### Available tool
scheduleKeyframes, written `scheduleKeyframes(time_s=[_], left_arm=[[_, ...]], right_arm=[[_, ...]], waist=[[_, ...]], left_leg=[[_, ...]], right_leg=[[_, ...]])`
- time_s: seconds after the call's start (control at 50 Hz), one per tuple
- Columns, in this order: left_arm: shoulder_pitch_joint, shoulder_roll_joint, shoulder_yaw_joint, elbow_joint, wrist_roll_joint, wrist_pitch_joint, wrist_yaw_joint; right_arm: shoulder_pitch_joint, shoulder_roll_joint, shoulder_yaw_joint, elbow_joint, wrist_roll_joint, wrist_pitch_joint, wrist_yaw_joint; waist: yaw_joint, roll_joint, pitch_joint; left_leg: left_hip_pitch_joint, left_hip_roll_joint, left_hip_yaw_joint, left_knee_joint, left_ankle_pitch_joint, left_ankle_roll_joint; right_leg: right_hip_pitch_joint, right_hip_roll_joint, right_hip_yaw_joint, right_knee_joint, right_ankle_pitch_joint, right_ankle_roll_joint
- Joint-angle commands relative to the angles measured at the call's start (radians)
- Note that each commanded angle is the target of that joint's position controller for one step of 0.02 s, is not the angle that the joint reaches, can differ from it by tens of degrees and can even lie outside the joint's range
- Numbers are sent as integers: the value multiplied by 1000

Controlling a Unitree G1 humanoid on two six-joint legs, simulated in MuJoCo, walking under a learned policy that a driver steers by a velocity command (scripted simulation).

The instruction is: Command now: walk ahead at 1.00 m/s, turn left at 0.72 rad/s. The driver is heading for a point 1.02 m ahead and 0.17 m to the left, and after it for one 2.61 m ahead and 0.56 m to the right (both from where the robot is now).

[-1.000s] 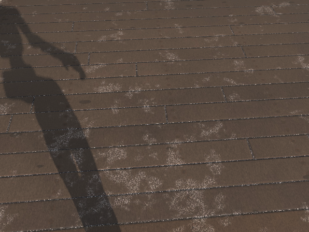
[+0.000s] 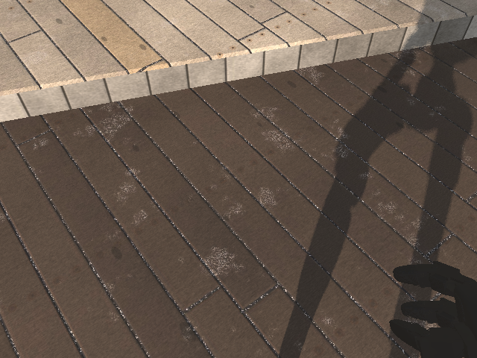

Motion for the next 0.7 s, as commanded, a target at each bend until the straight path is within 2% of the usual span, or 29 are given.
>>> scheduleKeyframes(time_s=[0.02,0.04,0.06,0.08,0.1,0.12,0.14,0.16,0.18,0.2,0.26,0.3,0.34,0.36,0.38,0.4,0.42,0.44,0.46,0.48,0.5,0.52,0.54,0.56,0.58,0.6,0.62,0.66,0.7], left_arm=[[-140,266,51,-118,7,15,16],[-115,163,36,-118,22,18,-1],[-58,105,17,-228,-16,10,-12],[-219,172,22,-260,-14,-12,-12],[-239,154,14,-260,-27,-22,-12],[-237,140,10,-231,-16,-20,-11],[-206,121,4,-224,-1,-5,-14],[-166,99,-4,-209,14,17,-21],[-174,90,-5,-203,23,33,-29],[-197,76,-7,-206,25,41,-38],[-423,52,-21,-285,13,37,-50],[-481,38,-30,-300,1,27,-62],[-541,41,-29,-311,-12,20,-68],[-538,48,-26,-301,-15,25,-66],[-552,54,-26,-317,-13,18,-62],[-542,80,-17,-313,-7,16,-56],[-501,104,-6,-303,1,16,-47],[-381,142,11,-270,-4,17,-37],[-161,176,30,-206,-7,20,-22],[57,230,53,-153,3,28,0],[84,352,93,-148,23,27,-1],[-4,268,81,-159,18,28,-27],[-112,207,69,-158,12,21,-30],[-140,135,54,-139,8,16,-32],[-140,102,41,-116,12,7,-32],[-160,83,32,-97,12,4,-28],[-165,73,26,-83,4,-4,-28],[-153,95,30,-60,-12,-26,-33],[-160,115,35,-58,-20,-40,-40]], right_arm=[[524,-132,-64,124,-12,-16,-38],[538,-200,-94,162,-4,-10,-69],[462,-311,-118,124,-12,6,-77],[512,-280,-122,114,-5,13,-88],[470,-253,-118,139,-2,3,-97],[428,-194,-103,156,1,-10,-97],[410,-154,-88,159,3,-32,-101],[391,-123,-76,165,8,-46,-105],[394,-89,-65,174,18,-62,-105],[401,-84,-61,184,21,-74,-102],[476,-92,-64,219,29,-96,-87],[504,-95,-65,226,38,-107,-78],[545,-111,-66,249,49,-119,-79],[553,-121,-65,259,47,-118,-80],[564,-143,-67,268,40,-120,-85],[569,-160,-69,281,32,-117,-89],[576,-181,-73,292,21,-110,-97],[562,-210,-79,295,1,-97,-106],[516,-224,-82,293,-16,-81,-116],[474,-188,-73,282,-27,-78,-119],[597,-43,-39,228,50,-96,-97],[568,-80,-34,239,35,-107,-99],[444,-93,-33,212,32,-106,-101],[397,-89,-26,196,23,-106,-94],[348,-64,-20,172,5,-97,-84],[373,-38,-10,168,-9,-78,-73],[380,-17,-3,168,-16,-59,-62],[305,-9,5,128,-15,-42,-51],[200,-24,12,78,-13,-46,-44]], waist=[[-344,-162,-180],[-276,-2,-203],[-153,222,-371],[-225,19,-358],[-176,-30,-199],[-117,-130,-78],[-68,-120,-40],[-28,-92,-42],[-18,-90,-23],[-19,-85,-6],[-80,-49,99],[-107,-26,93],[-134,-24,83],[-137,-35,51],[-133,10,64],[-118,15,34],[-89,40,-17],[-25,69,-96],[94,66,-196],[197,44,-299],[86,-385,-484],[74,-226,-482],[48,-129,-272],[14,-3,-158],[-15,10,-85],[-69,-16,-50],[-95,-36,-22],[-113,-68,53],[-114,-81,95]], left_leg=[[749,-83,-90,-129,-75,90],[928,63,-286,-115,-180,88],[1185,315,-831,-279,-214,243],[1131,302,-904,-433,-268,217],[982,302,-806,-485,-236,190],[785,248,-685,-511,-166,132],[647,217,-607,-494,-13,120],[561,192,-564,-528,-36,125],[488,160,-523,-560,-71,123],[461,139,-484,-590,-100,117],[428,79,-365,-664,84,91],[439,63,-311,-681,220,56],[505,97,-304,-738,331,31],[599,94,-280,-736,438,15],[644,125,-278,-687,580,5],[732,140,-265,-626,796,-10],[797,154,-260,-533,961,-24],[822,170,-264,-382,1052,-35],[765,168,-245,-127,1049,-43],[577,126,-223,206,840,-48],[178,-96,-192,764,40,-126],[16,-100,-308,832,-282,-87],[-65,-12,-298,808,-211,-78],[-40,37,-280,716,-176,-74],[-10,70,-293,640,-180,-73],[36,80,-284,612,-191,-85],[57,98,-282,573,-201,-96],[-5,134,-256,466,-156,-121],[-20,167,-204,271,-15,-141]], right_leg=[[-396,-242,82,623,1440,-101],[-625,-107,98,979,403,-96],[-986,30,225,1313,-75,-51],[-1079,6,359,1314,51,-65],[-1103,-37,360,1245,103,-71],[-1033,-81,354,1137,120,-77],[-948,-108,370,1066,120,-74],[-886,-123,374,1018,99,-58],[-860,-141,380,957,81,-43],[-872,-148,369,895,90,-35],[-931,-144,310,613,307,-36],[-854,-111,279,430,499,-61],[-771,-67,252,310,643,-96],[-771,-30,232,294,645,-109],[-755,-25,241,245,626,-130],[-731,19,220,234,551,-147],[-679,61,213,231,465,-159],[-559,92,230,242,370,-172],[-350,99,238,236,306,-187],[-87,-10,338,300,146,-210],[218,-329,952,158,-151,-379],[195,-338,1176,-12,-204,-381],[38,-311,1000,-16,-176,-359],[-147,-285,876,-52,-88,-333],[-279,-240,777,-67,-2,-303],[-394,-210,715,-104,-26,-285],[-474,-185,663,-150,-44,-272],[-541,-167,580,-228,19,-280],[-581,-127,481,-298,105,-280]])
Velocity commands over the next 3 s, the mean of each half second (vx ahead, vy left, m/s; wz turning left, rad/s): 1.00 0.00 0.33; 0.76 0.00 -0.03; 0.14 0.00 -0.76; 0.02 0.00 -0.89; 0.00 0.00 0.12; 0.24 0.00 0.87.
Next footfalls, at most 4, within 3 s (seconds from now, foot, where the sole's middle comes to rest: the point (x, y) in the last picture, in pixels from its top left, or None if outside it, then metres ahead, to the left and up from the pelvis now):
0.04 left None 0.22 0.02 -0.74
0.48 right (295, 270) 0.69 -0.08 -0.74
0.90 left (215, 163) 1.08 0.20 -0.74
1.38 right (278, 160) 1.11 -0.02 -0.74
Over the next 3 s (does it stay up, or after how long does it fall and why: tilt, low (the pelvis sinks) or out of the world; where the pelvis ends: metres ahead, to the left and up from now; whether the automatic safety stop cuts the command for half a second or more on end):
stays up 1.14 0.09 0.04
